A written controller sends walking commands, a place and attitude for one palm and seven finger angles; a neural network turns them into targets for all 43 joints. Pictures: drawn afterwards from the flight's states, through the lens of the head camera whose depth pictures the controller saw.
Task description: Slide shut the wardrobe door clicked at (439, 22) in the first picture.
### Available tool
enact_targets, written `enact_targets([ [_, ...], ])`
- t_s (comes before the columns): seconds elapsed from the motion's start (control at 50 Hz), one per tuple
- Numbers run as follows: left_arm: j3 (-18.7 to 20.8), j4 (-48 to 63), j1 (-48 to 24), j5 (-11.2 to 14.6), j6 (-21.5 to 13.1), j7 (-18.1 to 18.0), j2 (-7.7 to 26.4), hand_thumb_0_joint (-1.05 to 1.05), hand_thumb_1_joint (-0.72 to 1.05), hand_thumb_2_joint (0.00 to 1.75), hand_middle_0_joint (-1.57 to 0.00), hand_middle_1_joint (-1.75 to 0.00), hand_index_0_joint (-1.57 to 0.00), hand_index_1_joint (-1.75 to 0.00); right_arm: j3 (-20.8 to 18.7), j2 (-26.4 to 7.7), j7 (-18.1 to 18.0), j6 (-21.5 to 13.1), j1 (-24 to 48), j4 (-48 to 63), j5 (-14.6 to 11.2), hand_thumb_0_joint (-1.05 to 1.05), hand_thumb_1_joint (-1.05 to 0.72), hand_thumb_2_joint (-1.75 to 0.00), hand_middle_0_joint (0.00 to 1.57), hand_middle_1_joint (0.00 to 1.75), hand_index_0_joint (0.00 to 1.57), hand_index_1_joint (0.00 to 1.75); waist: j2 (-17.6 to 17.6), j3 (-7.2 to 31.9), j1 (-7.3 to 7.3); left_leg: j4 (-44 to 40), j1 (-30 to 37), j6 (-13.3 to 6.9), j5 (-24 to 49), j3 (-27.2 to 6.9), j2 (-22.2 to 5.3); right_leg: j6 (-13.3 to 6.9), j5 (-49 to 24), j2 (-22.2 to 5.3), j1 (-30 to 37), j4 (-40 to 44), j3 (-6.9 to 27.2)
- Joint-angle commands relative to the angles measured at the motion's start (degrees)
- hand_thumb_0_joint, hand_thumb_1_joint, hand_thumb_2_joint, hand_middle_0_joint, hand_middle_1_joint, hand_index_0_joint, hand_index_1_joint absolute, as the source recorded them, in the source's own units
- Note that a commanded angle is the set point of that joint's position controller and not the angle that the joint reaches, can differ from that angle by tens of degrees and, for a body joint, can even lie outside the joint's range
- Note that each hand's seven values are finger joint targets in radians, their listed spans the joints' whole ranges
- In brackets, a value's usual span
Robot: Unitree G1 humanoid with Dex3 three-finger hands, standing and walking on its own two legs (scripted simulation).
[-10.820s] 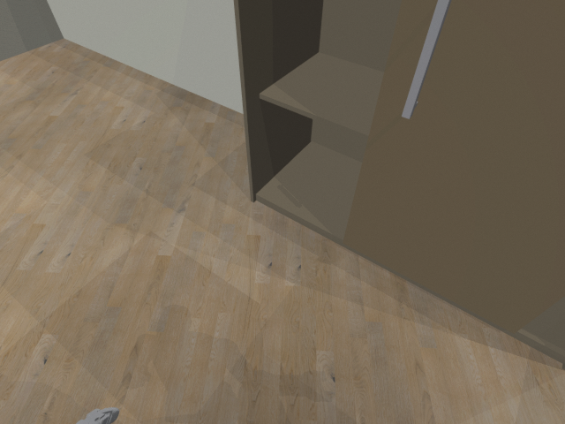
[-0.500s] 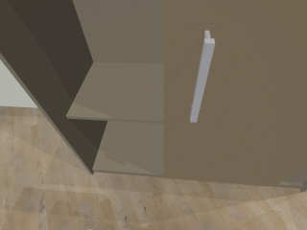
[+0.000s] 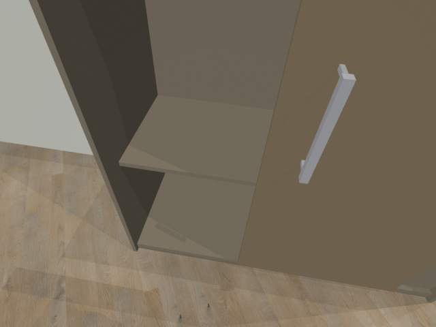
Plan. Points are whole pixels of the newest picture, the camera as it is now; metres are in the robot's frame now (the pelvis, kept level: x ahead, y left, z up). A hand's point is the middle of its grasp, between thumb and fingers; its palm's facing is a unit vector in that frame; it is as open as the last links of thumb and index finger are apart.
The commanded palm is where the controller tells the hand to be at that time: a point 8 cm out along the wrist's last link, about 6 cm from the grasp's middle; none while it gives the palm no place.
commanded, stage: come to a stop and stand still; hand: right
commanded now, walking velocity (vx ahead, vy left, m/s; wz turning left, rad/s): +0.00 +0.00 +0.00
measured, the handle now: (320, 131) +0.50 -0.17 +0.12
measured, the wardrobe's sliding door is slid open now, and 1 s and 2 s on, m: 0.49 0.49 0.49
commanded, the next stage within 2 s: look again from close up in 0.82 s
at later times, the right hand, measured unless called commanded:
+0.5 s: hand out of the picture -0.01 -0.15 -0.18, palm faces +0.08 +0.98 -0.16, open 7.4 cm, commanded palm none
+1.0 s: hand out of the picture +0.03 -0.18 -0.18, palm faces +0.02 +0.98 -0.21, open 7.4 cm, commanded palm none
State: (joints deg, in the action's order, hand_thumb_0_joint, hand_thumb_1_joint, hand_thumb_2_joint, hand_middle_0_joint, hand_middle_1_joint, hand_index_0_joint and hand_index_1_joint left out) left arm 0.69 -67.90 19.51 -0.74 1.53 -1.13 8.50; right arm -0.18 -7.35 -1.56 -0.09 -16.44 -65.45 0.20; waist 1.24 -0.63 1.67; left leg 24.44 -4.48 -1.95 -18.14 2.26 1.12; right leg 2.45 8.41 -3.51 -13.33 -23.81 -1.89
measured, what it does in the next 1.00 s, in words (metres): stands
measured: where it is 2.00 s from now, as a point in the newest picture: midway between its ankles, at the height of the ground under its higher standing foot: outside the picture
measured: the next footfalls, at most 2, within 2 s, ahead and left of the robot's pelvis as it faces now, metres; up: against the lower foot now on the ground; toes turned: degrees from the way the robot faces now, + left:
none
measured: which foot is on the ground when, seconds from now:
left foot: down 0.00-1.00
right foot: down 0.00-1.00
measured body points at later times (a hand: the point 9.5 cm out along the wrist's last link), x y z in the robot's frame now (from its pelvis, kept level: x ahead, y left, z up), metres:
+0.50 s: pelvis +0.03 +0.00 +0.00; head +0.04 +0.01 +0.45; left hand +0.03 +0.22 -0.17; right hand -0.01 -0.20 -0.16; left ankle -0.05 +0.09 -0.74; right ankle +0.05 -0.15 -0.74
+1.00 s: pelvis +0.04 -0.01 +0.00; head +0.05 +0.00 +0.44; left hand +0.06 +0.22 -0.17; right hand +0.03 -0.23 -0.16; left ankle -0.05 +0.09 -0.74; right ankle +0.05 -0.14 -0.74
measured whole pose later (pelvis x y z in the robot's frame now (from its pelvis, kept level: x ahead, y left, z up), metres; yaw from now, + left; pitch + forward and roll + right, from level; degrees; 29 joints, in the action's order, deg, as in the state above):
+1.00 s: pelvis +0.04 -0.01 +0.00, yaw +1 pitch +0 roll +0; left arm 0.5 -61.6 13.7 -0.7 0.1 -1.3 10.6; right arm -0.1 -7.2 -3.2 -2.8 -18.5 -63.0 1.4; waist 1.7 -2.0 -0.1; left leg 24.5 -3.0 -1.1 -20.8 1.6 1.2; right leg -0.5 14.6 -3.2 -15.9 -32.2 -1.9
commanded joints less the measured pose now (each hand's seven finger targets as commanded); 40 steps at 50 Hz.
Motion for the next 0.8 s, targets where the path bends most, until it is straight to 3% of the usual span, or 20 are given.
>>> enact_targets([
  [0.0, 0.2, 1.7, 1.7, 0.0, -1.4, -0.7, 2.9, 0.00, 0.90, 0.90, -0.20, -0.30, -0.20, -0.30, -1.2, -6.3, -0.8, -0.7, -4.0, 1.7, -0.3, 0.00, -0.90, -0.90, 0.20, 0.30, 0.20, 0.30, -2.5, -6.6, -1.09, -10.5, -11.0, -0.5, 0.1, -6.8, -7.4, -1.9, -2.0, -1.5, 3.3, 1.8, 2.9],
  [0.4, 0.3, 2.4, -0.1, 0.3, -2.0, -1.7, 2.9, 0.00, 0.90, 0.90, -0.20, -0.30, -0.20, -0.30, -1.2, -4.0, -1.4, -1.0, -8.4, 0.1, 0.2, 0.00, -0.90, -0.90, 0.20, 0.30, 0.20, 0.30, -2.6, -4.1, -1.47, -6.1, -5.8, 0.5, 21.3, -4.2, -7.0, -2.7, -10.9, -2.4, 6.6, -0.4, 2.5],
  [0.58, 0.2, 3.4, -2.3, 0.3, -2.0, -1.7, 4.1, 0.00, 0.90, 0.90, -0.20, -0.30, -0.20, -0.30, -1.3, -5.4, -1.4, -0.9, -8.0, 0.3, 0.2, 0.00, -0.90, -0.90, 0.20, 0.30, 0.20, 0.30, -2.3, -3.4, -1.67, -5.8, -3.8, 0.9, 25.1, -3.9, -7.3, -2.9, -13.5, -2.4, 7.7, -0.4, 2.3],
  [0.78, 0.0, 3.8, -3.3, 0.2, -2.2, -1.6, 5.1, 0.00, 0.90, 0.90, -0.20, -0.30, -0.20, -0.30, -1.4, -6.6, -1.3, -0.9, -6.8, 0.7, 0.2, 0.00, -0.90, -0.90, 0.20, 0.30, 0.20, 0.30, -2.4, -3.4, -2.00, -6.3, -2.7, 1.0, 24.3, -3.5, -7.5, -3.0, -13.5, -2.3, 7.7, 0.4, 2.5],
])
